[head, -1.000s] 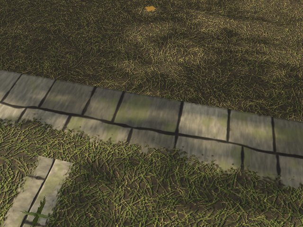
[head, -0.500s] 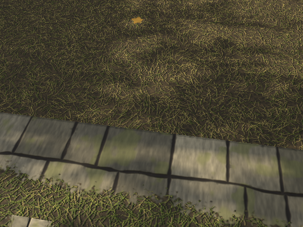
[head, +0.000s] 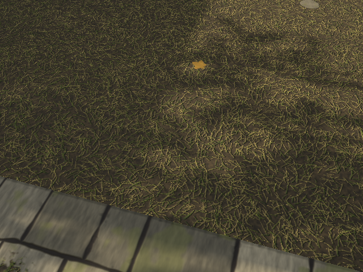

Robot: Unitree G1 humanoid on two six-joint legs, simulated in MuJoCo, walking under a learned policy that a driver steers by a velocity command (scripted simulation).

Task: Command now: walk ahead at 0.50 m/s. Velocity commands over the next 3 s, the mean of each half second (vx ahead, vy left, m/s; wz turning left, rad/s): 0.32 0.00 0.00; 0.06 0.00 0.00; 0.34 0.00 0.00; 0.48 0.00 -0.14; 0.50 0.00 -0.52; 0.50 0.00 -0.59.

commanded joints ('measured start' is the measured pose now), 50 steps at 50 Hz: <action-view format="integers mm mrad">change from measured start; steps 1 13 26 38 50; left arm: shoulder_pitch -24 -182 -433 -484 -520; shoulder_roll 200 54 200 182 225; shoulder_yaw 46 27 44 39 78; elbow -52 -135 -192 -152 -135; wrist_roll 5 -18 -92 -84 -52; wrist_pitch -6 5 -7 20 29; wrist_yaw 15 15 39 14 49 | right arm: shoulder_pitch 32 230 488 245 324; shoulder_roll -170 -81 -20 -86 -149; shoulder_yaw -54 -48 -58 -80 -102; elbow -54 22 79 21 92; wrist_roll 37 -4 67 57 10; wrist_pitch -43 -93 -63 -38 -46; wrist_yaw -12 -25 34 33 17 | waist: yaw -115 -24 -166 -97 -116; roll -63 18 -139 -27 84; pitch -48 -13 -300 -103 103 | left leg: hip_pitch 334 288 348 246 203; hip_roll -64 136 -22 -3 135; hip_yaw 54 -50 -8 -10 -176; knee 38 -323 24 -56 -232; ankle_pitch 43 602 184 -227 -658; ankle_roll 74 185 -68 -75 105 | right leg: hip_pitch -149 -685 -140 -310 -482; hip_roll -175 -116 -216 -98 13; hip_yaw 26 45 194 127 30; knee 227 755 283 311 321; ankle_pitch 803 223 1037 510 -32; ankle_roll -132 -5 -285 -121 -82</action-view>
